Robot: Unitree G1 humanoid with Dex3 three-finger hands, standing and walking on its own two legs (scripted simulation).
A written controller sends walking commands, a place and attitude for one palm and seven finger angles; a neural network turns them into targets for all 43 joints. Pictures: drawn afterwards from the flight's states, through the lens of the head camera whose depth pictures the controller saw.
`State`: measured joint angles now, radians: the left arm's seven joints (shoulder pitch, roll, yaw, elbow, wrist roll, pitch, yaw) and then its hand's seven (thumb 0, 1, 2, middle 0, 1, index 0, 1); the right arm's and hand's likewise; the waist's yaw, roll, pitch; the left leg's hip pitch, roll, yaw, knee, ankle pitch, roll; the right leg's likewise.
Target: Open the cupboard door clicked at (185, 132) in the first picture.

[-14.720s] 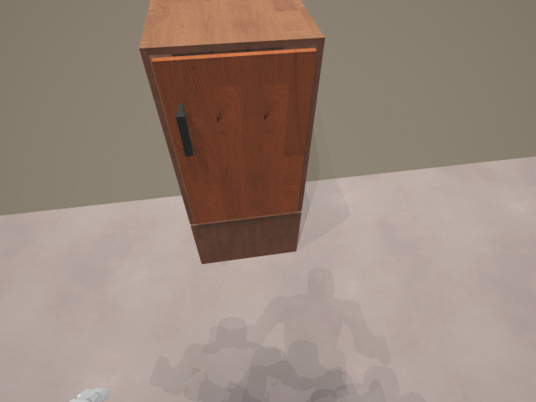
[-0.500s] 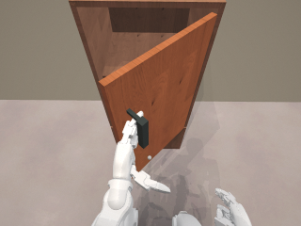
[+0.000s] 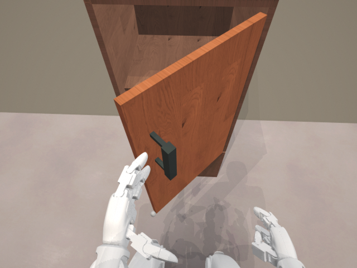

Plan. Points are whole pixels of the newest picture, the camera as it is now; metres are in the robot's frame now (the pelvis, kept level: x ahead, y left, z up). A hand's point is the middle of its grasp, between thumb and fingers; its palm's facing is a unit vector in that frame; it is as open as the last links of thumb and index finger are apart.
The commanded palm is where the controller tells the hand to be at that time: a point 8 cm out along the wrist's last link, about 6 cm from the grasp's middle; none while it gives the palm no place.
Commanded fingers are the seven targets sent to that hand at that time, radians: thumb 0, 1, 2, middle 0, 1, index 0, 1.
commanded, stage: slide the hand sideways off the handle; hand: left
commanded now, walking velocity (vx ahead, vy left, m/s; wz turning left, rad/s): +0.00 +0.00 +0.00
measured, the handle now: (163, 156) +0.34 +0.06 +0.06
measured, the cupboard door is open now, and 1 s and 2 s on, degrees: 46 46 46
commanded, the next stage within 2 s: draw the hand back to the body in 0.26 s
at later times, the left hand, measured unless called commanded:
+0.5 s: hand (131, 227) +0.19 +0.10 +0.07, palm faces -0.02 -1.00 -0.02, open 16.4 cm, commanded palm +0.16 +0.17 +0.08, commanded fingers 0.00 -0.50 0.30 -0.15 -0.30 -0.15 -0.30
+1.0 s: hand (64, 221) +0.18 +0.18 +0.14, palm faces +0.11 -0.96 -0.25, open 15.5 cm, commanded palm +0.15 +0.24 +0.17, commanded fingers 0.00 -0.05 0.50 -0.17 -0.30 -0.17 -0.30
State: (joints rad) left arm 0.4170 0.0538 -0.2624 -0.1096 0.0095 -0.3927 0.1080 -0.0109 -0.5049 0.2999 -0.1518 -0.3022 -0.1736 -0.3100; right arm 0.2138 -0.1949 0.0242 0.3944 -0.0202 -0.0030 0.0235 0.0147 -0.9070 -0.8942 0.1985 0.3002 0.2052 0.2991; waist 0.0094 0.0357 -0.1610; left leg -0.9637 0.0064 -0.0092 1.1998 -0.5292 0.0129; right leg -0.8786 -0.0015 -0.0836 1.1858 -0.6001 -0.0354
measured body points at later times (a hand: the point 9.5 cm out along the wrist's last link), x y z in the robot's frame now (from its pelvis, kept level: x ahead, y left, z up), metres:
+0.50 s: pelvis -0.01 -0.02 -0.01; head +0.05 -0.03 +0.44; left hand +0.19 +0.15 +0.07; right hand +0.18 -0.24 -0.09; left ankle +0.03 +0.11 -0.64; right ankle -0.01 -0.10 -0.64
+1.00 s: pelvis +0.01 +0.01 +0.05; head +0.01 -0.01 +0.50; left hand +0.17 +0.23 +0.16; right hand +0.19 -0.22 -0.01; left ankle +0.03 +0.11 -0.64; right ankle -0.01 -0.10 -0.64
